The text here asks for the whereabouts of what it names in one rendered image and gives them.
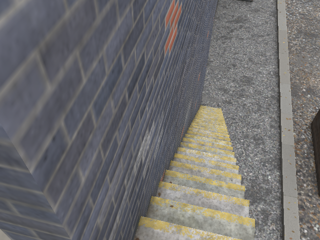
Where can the stairs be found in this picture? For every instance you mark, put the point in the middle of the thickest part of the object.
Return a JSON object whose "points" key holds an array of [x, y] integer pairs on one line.
{"points": [[201, 196]]}

